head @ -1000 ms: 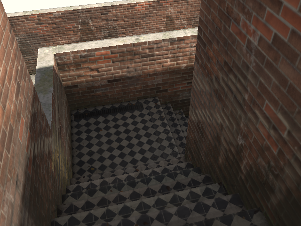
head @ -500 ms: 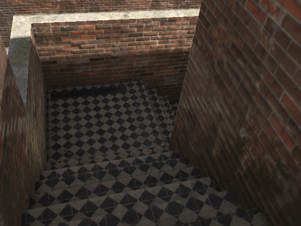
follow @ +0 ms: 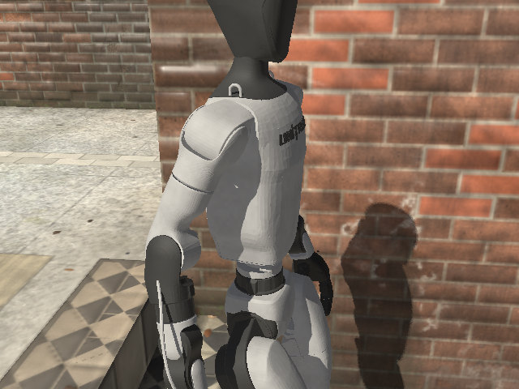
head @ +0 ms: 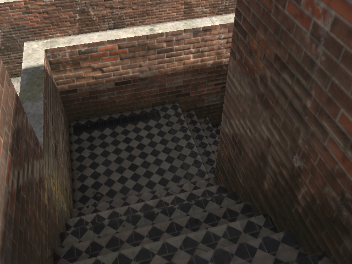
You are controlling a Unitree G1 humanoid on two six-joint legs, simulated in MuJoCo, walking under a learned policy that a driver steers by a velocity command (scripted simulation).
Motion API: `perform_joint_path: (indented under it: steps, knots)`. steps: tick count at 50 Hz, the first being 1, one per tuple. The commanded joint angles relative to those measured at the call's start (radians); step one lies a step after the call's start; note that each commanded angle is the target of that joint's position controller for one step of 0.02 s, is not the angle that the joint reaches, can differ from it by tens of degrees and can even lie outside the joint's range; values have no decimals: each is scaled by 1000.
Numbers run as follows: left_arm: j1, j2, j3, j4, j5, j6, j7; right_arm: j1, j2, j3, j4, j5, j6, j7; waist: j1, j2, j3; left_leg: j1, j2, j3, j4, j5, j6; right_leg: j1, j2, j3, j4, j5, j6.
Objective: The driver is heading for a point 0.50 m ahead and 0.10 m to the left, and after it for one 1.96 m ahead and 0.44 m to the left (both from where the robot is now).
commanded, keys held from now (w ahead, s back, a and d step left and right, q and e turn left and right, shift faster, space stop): w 0.72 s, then w+q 0.28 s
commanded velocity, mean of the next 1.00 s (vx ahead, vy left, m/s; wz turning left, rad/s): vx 0.47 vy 0.00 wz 0.07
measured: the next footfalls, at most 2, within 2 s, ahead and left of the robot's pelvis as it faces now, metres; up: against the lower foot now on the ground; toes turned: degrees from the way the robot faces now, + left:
left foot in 0.54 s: +0.23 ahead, +0.04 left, -0.20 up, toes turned +4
right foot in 1.06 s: +0.49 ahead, -0.14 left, -0.41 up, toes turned +6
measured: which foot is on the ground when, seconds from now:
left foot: down 0.00-0.16, up 0.18-0.52, down 0.54-1.00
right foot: down 0.00-0.56, up 0.58-1.00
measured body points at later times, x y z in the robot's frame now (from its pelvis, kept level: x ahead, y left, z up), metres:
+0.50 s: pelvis +0.13 -0.02 -0.11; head +0.13 -0.03 +0.34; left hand +0.07 +0.23 -0.25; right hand +0.24 -0.26 -0.24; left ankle +0.21 +0.06 -0.84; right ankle +0.00 -0.11 -0.73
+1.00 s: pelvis +0.35 -0.03 -0.32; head +0.34 -0.03 +0.13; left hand +0.46 +0.20 -0.45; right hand +0.23 -0.24 -0.46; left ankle +0.19 +0.04 -0.93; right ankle +0.50 -0.15 -1.05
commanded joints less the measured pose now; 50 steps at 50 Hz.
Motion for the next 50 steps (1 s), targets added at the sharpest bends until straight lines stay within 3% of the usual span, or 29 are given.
perform_joint_path:
  steps: [1, 3, 4, 5, 6, 7, 8, 9, 11, 13, 15, 18, 19, 20, 21, 25, 27, 28, 29, 31, 32, 33, 35, 36, 37, 39, 42, 46, 50]
  knots:
    - [-187, 72, 11, -123, 7, -38, 5, 146, -128, -30, -1, 10, -3, -12, -74, 82, 58, 276, 271, -327, -117, 422, 154, -390, -28, -32, 51, 160, -46]
    - [-205, 72, 13, -134, 17, -43, 4, 110, -136, -31, -11, 7, 3, -20, -64, 87, 45, 285, 288, -319, -71, 563, 160, -385, -30, -59, 57, 19, -28]
    - [-95, 18, -10, -117, 139, -87, -33, 168, -61, -18, 11, -106, -29, -1, -39, 18, 67, 159, 297, -332, -69, 295, 225, -340, -54, -23, 38, -8, -14]
    - [-8, 3, -11, -79, 141, -113, -44, 123, -59, -23, 4, -121, -41, 3, 5, 27, 91, 21, 279, -323, 8, 233, 226, -212, -79, 3, 70, 115, -18]
    - [-41, 98, 25, -65, 9, -80, -24, 22, -182, -57, -26, 17, -15, -13, 18, 80, 9, 27, 215, -253, 46, 417, 146, -105, -34, -58, 24, 279, -41]
    - [45, 113, 30, -45, 6, -69, -16, 3, -158, -51, -42, 24, -5, -14, 49, 31, -18, -78, 158, -175, 162, 441, 98, 64, -46, -21, -5, 366, -74]
    - [197, 153, 47, 7, 15, -63, -7, -40, -122, -43, -47, 19, -7, -15, 113, -58, -45, -311, 74, -93, 385, 383, 35, 323, -123, 132, -57, 468, -142]
    - [341, 197, 57, 53, 13, -62, -6, -121, -99, -40, -73, 7, -8, -28, 191, -153, -32, -623, -22, -65, 646, -190, 1, 504, -271, 339, -133, 634, -216]
    - [342, 212, 61, 66, 17, -57, -2, -205, -99, -40, -111, 1, -2, -46, 181, -41, 125, -894, -3, -221, 633, -233, -4, 441, -378, 441, -168, 526, -278]
    - [201, 166, 54, 30, 49, -56, 7, -116, -107, -54, -41, 3, 8, -46, 85, -27, 137, -741, 47, -238, 566, -10, -1, 226, -320, 323, -134, 329, -222]
    - [57, 77, 26, -9, 37, -87, 10, -90, -114, -69, -9, -2, 15, -26, -9, -6, 101, -541, 21, -257, 451, 367, -3, -36, -181, 184, -1, 101, -145]
    - [-18, 55, 12, -25, 8, -134, 20, -99, 19, -19, -37, -21, 12, 32, -71, -18, 36, -21, -67, -42, 266, 1013, -29, -556, -82, 7, 40, -221, -89]
    - [-101, 21, -36, -123, 202, -165, -17, -21, 134, 47, -33, -157, -29, 74, -28, -160, 181, -13, 87, -125, 209, 974, -17, -714, -85, -99, 29, -125, -81]
    - [20, 69, 19, -15, 13, -141, 4, -154, -5, -11, -71, -23, -10, 39, -26, -32, 16, 90, -64, 21, 216, 1014, -46, -583, -86, 41, 88, -198, -105]
    - [66, 71, 7, -20, -12, -131, -1, -159, -23, -5, -85, -10, -3, 18, 0, -31, 45, 77, -73, 40, 236, 986, -42, -568, -98, 60, 193, -186, -108]
    - [256, 101, 17, 41, 77, -46, 42, -151, -54, -21, -72, 15, -11, -6, 140, -81, 137, -167, 54, -41, -350, 694, -12, -64, -94, 124, 536, 335, -171]
    - [308, 58, 12, 57, 63, -25, 38, 64, -87, -42, 22, 3, -5, -10, 89, 3, 62, 148, 111, -38, -485, 732, 12, -218, -51, 132, 875, 340, -190]
    - [344, 0, 13, 71, 47, -27, 13, 201, -130, -52, 61, 12, -4, 5, 38, 186, -10, 495, 254, -214, -224, 1122, 85, -619, 107, 40, 1329, -456, -158]
    - [372, 45, 17, 20, 9, -40, 29, 245, -151, -44, 43, 11, -8, 24, 49, 96, -121, 674, 396, -224, 140, 1196, 92, -848, 46, 24, 1489, -573, -161]
    - [148, 63, 10, -56, 35, -48, 47, 280, -248, -90, 92, 39, -1, 22, -54, 168, -102, 487, 556, -518, -94, 155, 338, -1082, -17, 64, 1468, -360, -119]
    - [21, 125, 32, -66, 50, -35, 42, 193, -145, -55, 69, 23, 0, 10, -32, 8, 43, 313, 491, -513, -216, -171, 323, -1126, -31, 73, 1398, -237, -69]
    - [-40, 116, 43, -66, 55, -37, 39, 138, -39, -7, 79, -2, -30, 5, -7, -65, 150, 88, 403, -420, -151, -69, 238, -1056, -36, 165, 1130, 15, -25]
    - [-48, 11, 16, -90, 51, -24, 13, 21, 25, 40, 62, 0, -61, -14, 103, -71, 231, -404, 289, -245, -159, 16, 138, -754, -11, 113, 748, 273, 48]
    - [-16, -31, 6, -64, 68, -16, -1, -14, -3, 38, 62, 7, -66, -20, 117, 27, 213, -555, 242, -213, -184, 17, 122, -555, -16, 12, 629, 413, 65]
    - [149, -116, -47, -26, 113, -70, -93, 44, -60, 20, 67, -187, -133, 14, 52, 194, 304, -620, 169, -131, -197, 34, 148, -625, -115, 59, 798, 676, 14]
    - [137, -21, -42, -66, 172, -102, -135, -12, 43, 51, 77, -170, -169, 1, 82, 5, 163, -540, 182, -257, -47, 161, 202, -700, -143, 106, 466, 952, -25]
    - [15, 6, -38, -57, 146, -88, -120, 116, -9, 67, 103, -106, -163, -18, 22, 32, 25, -663, 68, -143, 139, -36, 152, -297, -121, -42, 259, 1171, 17]
    - [-195, 20, -62, -174, 149, -46, -127, 300, -37, 72, 136, -58, -125, -16, -85, -10, 117, -280, 145, -450, 258, -101, 233, -486, -101, 13, -112, 750, 58]
    - [-205, 3, -77, -219, 128, -47, -113, 216, -71, 50, 101, -70, -87, 28, -69, 7, 112, -200, 111, -555, 392, 184, 236, -219, -116, 26, -417, 547, 17]
Velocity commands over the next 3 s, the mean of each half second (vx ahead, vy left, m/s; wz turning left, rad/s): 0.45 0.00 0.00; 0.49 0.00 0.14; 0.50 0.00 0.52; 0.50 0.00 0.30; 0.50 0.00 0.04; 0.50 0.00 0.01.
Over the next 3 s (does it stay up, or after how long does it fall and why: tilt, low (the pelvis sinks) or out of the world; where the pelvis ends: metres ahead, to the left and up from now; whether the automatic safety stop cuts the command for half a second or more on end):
stays up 1.27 0.24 -1.16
